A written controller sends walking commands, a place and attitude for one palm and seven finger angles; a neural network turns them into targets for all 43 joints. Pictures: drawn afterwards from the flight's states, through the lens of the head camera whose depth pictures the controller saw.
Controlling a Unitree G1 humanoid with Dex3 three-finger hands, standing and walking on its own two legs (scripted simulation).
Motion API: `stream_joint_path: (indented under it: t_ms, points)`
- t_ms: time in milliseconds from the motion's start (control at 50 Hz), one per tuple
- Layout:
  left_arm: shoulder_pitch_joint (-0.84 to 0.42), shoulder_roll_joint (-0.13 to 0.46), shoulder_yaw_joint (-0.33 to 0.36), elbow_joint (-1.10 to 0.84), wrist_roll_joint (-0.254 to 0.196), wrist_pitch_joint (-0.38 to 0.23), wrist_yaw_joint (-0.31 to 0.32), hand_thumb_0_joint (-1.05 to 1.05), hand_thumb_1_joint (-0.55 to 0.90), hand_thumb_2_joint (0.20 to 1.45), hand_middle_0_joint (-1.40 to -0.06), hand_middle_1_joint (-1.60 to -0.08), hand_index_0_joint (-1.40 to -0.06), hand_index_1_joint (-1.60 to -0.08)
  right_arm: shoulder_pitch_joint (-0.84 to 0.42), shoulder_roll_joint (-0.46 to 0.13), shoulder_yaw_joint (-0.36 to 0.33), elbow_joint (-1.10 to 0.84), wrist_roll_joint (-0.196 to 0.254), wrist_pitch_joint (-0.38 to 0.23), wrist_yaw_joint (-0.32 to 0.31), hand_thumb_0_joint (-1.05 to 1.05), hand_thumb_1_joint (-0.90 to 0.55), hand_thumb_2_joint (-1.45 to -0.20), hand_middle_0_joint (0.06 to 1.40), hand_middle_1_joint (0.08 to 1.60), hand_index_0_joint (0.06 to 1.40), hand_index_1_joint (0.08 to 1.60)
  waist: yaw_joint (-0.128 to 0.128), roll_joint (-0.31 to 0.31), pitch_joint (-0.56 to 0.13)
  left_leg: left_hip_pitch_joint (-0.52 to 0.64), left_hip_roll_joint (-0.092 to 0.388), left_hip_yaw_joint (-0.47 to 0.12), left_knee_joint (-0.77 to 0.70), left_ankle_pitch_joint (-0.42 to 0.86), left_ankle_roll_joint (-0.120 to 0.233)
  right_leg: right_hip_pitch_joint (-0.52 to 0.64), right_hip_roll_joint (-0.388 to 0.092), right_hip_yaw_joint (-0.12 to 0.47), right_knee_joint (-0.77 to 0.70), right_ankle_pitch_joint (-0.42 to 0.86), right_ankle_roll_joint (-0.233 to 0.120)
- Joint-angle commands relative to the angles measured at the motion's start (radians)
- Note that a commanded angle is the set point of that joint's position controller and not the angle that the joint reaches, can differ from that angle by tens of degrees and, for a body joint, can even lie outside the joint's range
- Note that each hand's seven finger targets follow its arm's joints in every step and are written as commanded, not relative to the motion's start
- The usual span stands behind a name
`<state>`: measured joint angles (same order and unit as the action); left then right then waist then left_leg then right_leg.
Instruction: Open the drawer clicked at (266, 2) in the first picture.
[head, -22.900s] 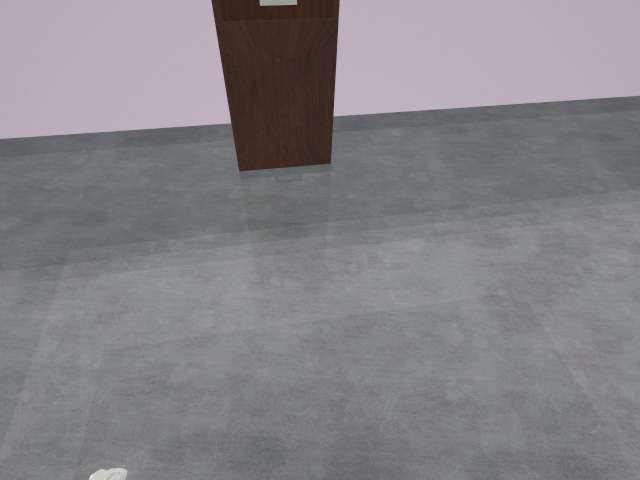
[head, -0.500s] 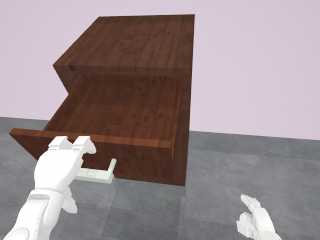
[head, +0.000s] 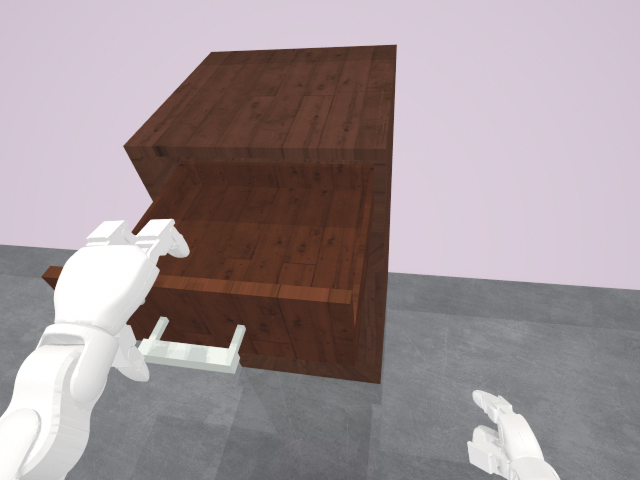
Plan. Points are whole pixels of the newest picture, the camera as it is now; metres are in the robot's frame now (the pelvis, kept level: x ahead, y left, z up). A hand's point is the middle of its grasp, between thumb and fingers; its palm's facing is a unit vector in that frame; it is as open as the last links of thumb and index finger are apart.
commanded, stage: lift the hand off the handle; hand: left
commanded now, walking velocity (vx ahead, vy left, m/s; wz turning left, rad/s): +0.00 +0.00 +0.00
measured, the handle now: (194, 341) +0.27 +0.24 +0.01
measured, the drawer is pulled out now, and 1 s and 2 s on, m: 0.29 0.29 0.29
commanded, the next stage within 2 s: draw the hand back to the body in 0.24 s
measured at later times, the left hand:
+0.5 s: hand (126, 309) +0.23 +0.24 +0.16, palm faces +0.11 -0.03 -0.99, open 13.8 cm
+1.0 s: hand (117, 331) +0.20 +0.23 +0.16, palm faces +0.18 -0.35 -0.92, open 13.8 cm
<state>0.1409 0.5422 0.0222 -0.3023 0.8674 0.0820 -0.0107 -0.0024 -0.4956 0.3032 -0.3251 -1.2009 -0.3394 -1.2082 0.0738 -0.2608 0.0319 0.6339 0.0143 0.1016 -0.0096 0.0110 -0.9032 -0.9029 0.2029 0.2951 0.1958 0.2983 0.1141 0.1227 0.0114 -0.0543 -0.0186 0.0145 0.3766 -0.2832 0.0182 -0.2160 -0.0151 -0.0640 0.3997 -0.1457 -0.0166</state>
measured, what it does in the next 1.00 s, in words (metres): stands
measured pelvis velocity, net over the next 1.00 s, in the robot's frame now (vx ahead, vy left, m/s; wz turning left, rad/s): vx -0.01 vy -0.02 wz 0.01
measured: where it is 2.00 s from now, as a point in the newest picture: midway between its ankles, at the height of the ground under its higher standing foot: outside the picture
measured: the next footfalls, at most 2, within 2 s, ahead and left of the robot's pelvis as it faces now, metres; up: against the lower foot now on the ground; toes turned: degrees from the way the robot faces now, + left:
none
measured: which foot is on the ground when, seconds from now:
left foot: down 0.00-1.00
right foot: down 0.00-1.00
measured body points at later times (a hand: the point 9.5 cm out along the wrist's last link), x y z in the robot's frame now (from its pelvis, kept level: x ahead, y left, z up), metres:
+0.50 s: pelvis -0.01 -0.01 +0.00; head -0.01 -0.06 +0.45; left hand +0.21 +0.24 +0.21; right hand +0.21 -0.21 -0.10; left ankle -0.05 +0.11 -0.74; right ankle +0.05 -0.11 -0.74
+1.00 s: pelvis -0.01 -0.02 +0.00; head -0.01 -0.06 +0.44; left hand +0.18 +0.25 +0.21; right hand +0.21 -0.23 -0.10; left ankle -0.05 +0.11 -0.74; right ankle +0.05 -0.11 -0.74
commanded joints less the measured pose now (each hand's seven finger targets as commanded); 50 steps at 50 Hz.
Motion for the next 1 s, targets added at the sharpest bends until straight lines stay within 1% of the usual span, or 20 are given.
stream_joint_path:
  t_ms: [0,80,100,220,280,300,340,380,400,480,560,600,680,700,740,780,920,940,960,980]
  points:
    - [-0.116,0.215,0.170,-0.259,-0.031,0.023,-0.014,0.000,-0.500,0.300,-0.300,-1.200,-0.300,-1.200,-0.177,-0.093,-0.018,-0.196,0.002,-0.042,0.007,0.000,-0.900,-0.900,0.200,0.300,0.200,0.300,0.011,-0.085,-0.215,-0.139,0.009,-0.017,-0.056,0.332,-0.008,0.287,0.002,0.028,0.002,0.167,-0.001]
    - [-0.114,0.268,0.233,-0.306,-0.063,0.022,-0.022,0.000,-0.500,0.300,-0.300,-1.200,-0.300,-1.200,-0.196,-0.108,-0.017,-0.212,0.019,-0.041,0.009,0.000,-0.900,-0.900,0.200,0.300,0.200,0.300,0.003,-0.034,-0.157,-0.147,0.022,-0.025,-0.058,0.289,-0.011,0.240,0.017,0.040,-0.013,0.127,-0.001]
    - [-0.150,0.235,0.195,-0.320,-0.055,0.015,-0.024,0.000,-0.500,0.300,-0.300,-1.200,-0.300,-1.200,-0.169,-0.097,-0.013,-0.206,0.006,-0.044,0.012,0.000,-0.900,-0.900,0.200,0.300,0.200,0.300,0.004,-0.062,-0.186,-0.136,0.012,-0.022,-0.057,0.312,-0.008,0.251,0.003,0.027,-0.009,0.133,-0.002]
    - [-0.145,0.248,0.205,-0.206,-0.065,0.019,-0.038,0.000,-0.500,0.300,-0.300,-1.200,-0.300,-1.200,-0.159,-0.102,-0.026,-0.179,0.015,-0.042,0.011,0.000,-0.900,-0.900,0.200,0.300,0.200,0.300,-0.012,-0.083,-0.107,-0.162,0.015,-0.015,-0.074,0.235,-0.008,0.200,0.007,0.028,-0.033,0.050,-0.001]
    - [-0.201,0.278,0.223,-0.264,-0.067,0.004,-0.036,0.000,-0.500,0.300,-0.300,-1.200,-0.300,-1.200,-0.184,-0.110,-0.021,-0.200,0.023,-0.059,0.009,0.000,-0.900,-0.900,0.200,0.300,0.200,0.300,-0.008,-0.034,-0.156,-0.152,0.017,-0.025,-0.061,0.214,-0.007,0.213,0.012,0.043,-0.026,0.042,-0.002]
    - [-0.218,0.231,0.170,-0.273,-0.056,-0.007,-0.041,0.000,-0.500,0.300,-0.300,-1.200,-0.300,-1.200,-0.162,-0.099,-0.016,-0.201,0.006,-0.065,0.011,0.000,-0.900,-0.900,0.200,0.300,0.200,0.300,-0.001,-0.039,-0.211,-0.137,0.002,-0.021,-0.055,0.241,-0.004,0.245,-0.004,0.038,-0.018,0.058,-0.004]
    - [-0.155,0.279,0.226,-0.245,-0.061,-0.020,-0.035,0.000,-0.500,0.300,-0.300,-1.200,-0.300,-1.200,-0.149,-0.108,-0.025,-0.192,0.005,-0.063,0.004,0.000,-0.900,-0.900,0.200,0.300,0.200,0.300,0.003,-0.084,-0.183,-0.149,0.005,-0.017,-0.056,0.251,-0.003,0.244,-0.001,0.035,-0.021,0.084,0.002]
    - [-0.117,0.331,0.298,-0.259,-0.081,-0.023,-0.026,0.000,-0.500,0.300,-0.300,-1.200,-0.300,-1.200,-0.173,-0.114,-0.021,-0.201,0.015,-0.067,0.004,0.000,-0.900,-0.900,0.200,0.300,0.200,0.300,0.008,-0.047,-0.185,-0.157,0.013,-0.023,-0.043,0.237,-0.007,0.244,0.006,0.052,-0.019,0.088,0.002]
    - [-0.129,0.279,0.248,-0.246,-0.074,-0.027,-0.030,0.000,-0.500,0.300,-0.300,-1.200,-0.300,-1.200,-0.158,-0.099,-0.014,-0.197,0.005,-0.067,0.008,0.000,-0.900,-0.900,0.200,0.300,0.200,0.300,0.006,-0.069,-0.178,-0.166,0.005,-0.017,-0.046,0.234,-0.007,0.245,-0.009,0.041,-0.016,0.068,0.002]
    - [-0.075,0.317,0.310,-0.279,-0.111,-0.038,-0.015,0.000,-0.500,0.300,-0.300,-1.200,-0.300,-1.200,-0.171,-0.114,-0.024,-0.206,0.019,-0.075,0.004,0.000,-0.900,-0.900,0.200,0.300,0.200,0.300,0.005,-0.034,-0.153,-0.164,0.015,-0.020,-0.038,0.224,-0.010,0.214,0.004,0.048,-0.021,0.069,0.002]
    - [-0.089,0.291,0.269,-0.231,-0.098,-0.044,-0.017,0.000,-0.500,0.300,-0.300,-1.200,-0.300,-1.200,-0.144,-0.113,-0.028,-0.194,0.011,-0.074,-0.002,0.000,-0.900,-0.900,0.200,0.300,0.200,0.300,-0.009,-0.094,-0.103,-0.185,0.009,-0.011,-0.047,0.161,-0.005,0.172,-0.006,0.037,-0.036,-0.016,0.010]
    - [-0.121,0.286,0.257,-0.242,-0.094,-0.050,-0.019,0.000,-0.500,0.300,-0.300,-1.200,-0.300,-1.200,-0.144,-0.108,-0.021,-0.198,0.010,-0.086,-0.003,0.000,-0.900,-0.900,0.200,0.300,0.200,0.300,-0.008,-0.066,-0.138,-0.178,0.005,-0.014,-0.037,0.146,-0.003,0.178,-0.010,0.043,-0.033,-0.049,0.008]
    - [-0.081,0.339,0.320,-0.272,-0.105,-0.066,-0.001,0.000,-0.500,0.300,-0.300,-1.200,-0.300,-1.200,-0.158,-0.116,-0.027,-0.205,0.014,-0.101,-0.013,0.000,-0.900,-0.900,0.200,0.300,0.200,0.300,0.003,-0.030,-0.169,-0.164,0.009,-0.023,-0.026,0.157,-0.005,0.198,-0.006,0.058,-0.029,-0.014,0.006]
    - [-0.065,0.312,0.297,-0.263,-0.095,-0.068,-0.002,0.000,-0.500,0.300,-0.300,-1.200,-0.300,-1.200,-0.133,-0.105,-0.023,-0.201,0.005,-0.100,-0.011,0.000,-0.900,-0.900,0.200,0.300,0.200,0.300,0.005,-0.063,-0.196,-0.167,0.002,-0.019,-0.023,0.180,-0.003,0.219,-0.016,0.046,-0.016,-0.001,0.007]
    - [-0.033,0.318,0.312,-0.246,-0.111,-0.070,-0.003,0.000,-0.500,0.300,-0.300,-1.200,-0.300,-1.200,-0.133,-0.112,-0.030,-0.196,0.006,-0.095,-0.016,0.000,-0.900,-0.900,0.200,0.300,0.200,0.300,-0.001,-0.083,-0.131,-0.185,0.005,-0.013,-0.028,0.163,-0.003,0.192,-0.016,0.046,-0.028,-0.006,0.012]
    - [-0.027,0.339,0.342,-0.269,-0.127,-0.070,0.000,0.000,-0.500,0.300,-0.300,-1.200,-0.300,-1.200,-0.159,-0.119,-0.029,-0.205,0.017,-0.101,-0.015,0.000,-0.900,-0.900,0.200,0.300,0.200,0.300,-0.002,-0.042,-0.130,-0.181,0.011,-0.018,-0.016,0.153,-0.008,0.183,-0.010,0.063,-0.031,-0.012,0.009]
    - [0.080,0.314,0.344,-0.270,-0.143,-0.072,0.000,0.000,-0.500,0.300,-0.300,-1.200,-0.300,-1.200,-0.126,-0.117,-0.034,-0.205,0.007,-0.098,-0.016,0.000,-0.900,-0.900,0.200,0.300,0.200,0.300,-0.004,-0.090,-0.113,-0.194,0.008,-0.012,-0.010,0.161,-0.006,0.172,-0.017,0.044,-0.022,-0.010,0.015]
    - [-0.022,-0.052,0.333,-0.322,-0.807,-0.160,0.040,0.000,-0.465,0.315,-0.298,-1.178,-0.298,-1.178,-0.090,-0.019,-0.036,-0.255,0.017,-0.172,-0.043,0.000,-0.900,-0.900,0.200,0.300,0.200,0.300,-0.093,-0.216,-0.033,-0.133,0.043,-0.011,-0.011,0.057,0.017,0.141,0.003,0.016,-0.055,-0.062,0.004]
    - [0.061,0.067,0.402,-0.245,-0.825,-0.204,0.074,0.000,-0.430,0.330,-0.295,-1.155,-0.295,-1.155,-0.065,-0.059,-0.031,-0.208,0.002,-0.213,-0.062,0.000,-0.900,-0.900,0.200,0.300,0.200,0.300,-0.077,-0.266,-0.027,-0.134,0.052,-0.017,-0.010,0.007,0.019,0.135,-0.003,0.031,-0.066,-0.132,0.012]
    - [0.115,0.077,0.458,-0.264,-0.890,-0.232,0.091,0.000,-0.395,0.345,-0.292,-1.133,-0.292,-1.133,-0.079,-0.057,-0.028,-0.190,0.003,-0.239,-0.077,0.000,-0.900,-0.900,0.200,0.300,0.200,0.300,-0.060,-0.275,-0.013,-0.124,0.047,-0.018,-0.010,0.007,0.017,0.124,-0.005,0.037,-0.095,-0.159,0.016]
